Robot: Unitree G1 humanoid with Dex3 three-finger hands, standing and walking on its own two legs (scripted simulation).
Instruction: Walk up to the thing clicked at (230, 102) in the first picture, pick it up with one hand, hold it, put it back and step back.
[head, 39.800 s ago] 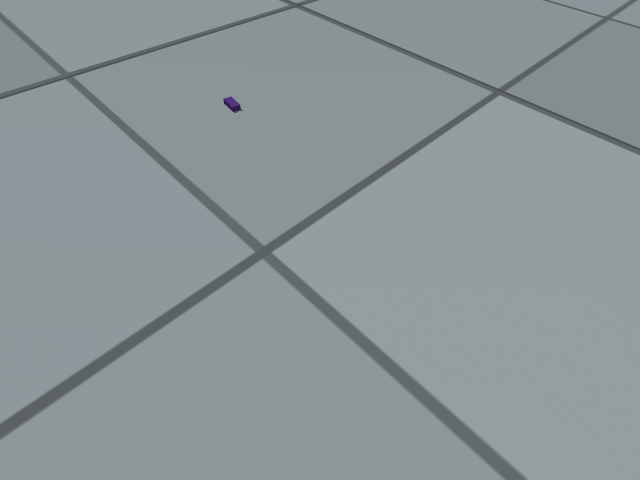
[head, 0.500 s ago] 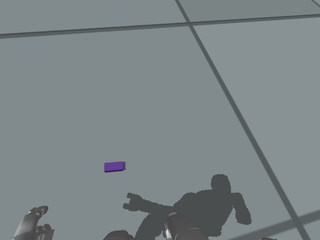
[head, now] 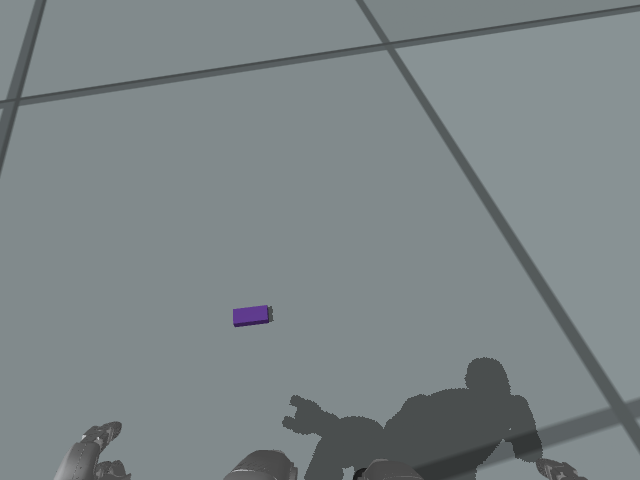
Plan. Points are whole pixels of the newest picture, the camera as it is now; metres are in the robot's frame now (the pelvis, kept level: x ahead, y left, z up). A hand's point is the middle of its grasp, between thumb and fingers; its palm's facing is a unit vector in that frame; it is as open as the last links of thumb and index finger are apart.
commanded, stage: step back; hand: left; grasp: from above
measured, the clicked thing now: (251, 316) +0.61 +0.24 -0.75
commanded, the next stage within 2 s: none
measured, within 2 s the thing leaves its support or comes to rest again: neither
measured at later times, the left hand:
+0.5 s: hand out of the picture -0.06 +0.26 -0.16, palm faces -0.04 -0.92 -0.40, open 7.4 cm
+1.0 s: hand out of the picture -0.19 +0.25 -0.15, palm faces +0.06 -0.93 -0.37, open 7.4 cm
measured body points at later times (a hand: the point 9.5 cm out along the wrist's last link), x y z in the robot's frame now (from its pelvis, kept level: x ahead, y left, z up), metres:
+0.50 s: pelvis -0.15 -0.02 -0.01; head -0.10 -0.01 +0.43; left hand -0.06 +0.31 -0.13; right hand -0.03 -0.33 -0.12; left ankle -0.05 +0.11 -0.73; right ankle -0.18 -0.15 -0.73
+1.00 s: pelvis -0.31 -0.02 +0.00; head -0.26 +0.00 +0.44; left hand -0.20 +0.30 -0.12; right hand -0.22 -0.33 -0.11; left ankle -0.29 +0.09 -0.73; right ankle -0.31 -0.16 -0.65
